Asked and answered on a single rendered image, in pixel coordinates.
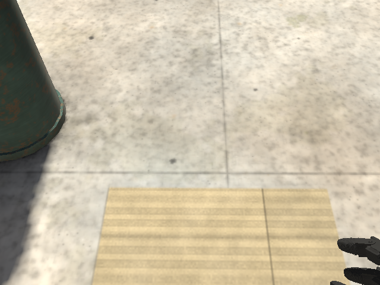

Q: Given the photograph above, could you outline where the robot right hand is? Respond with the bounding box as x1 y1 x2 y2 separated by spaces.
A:
330 236 380 285

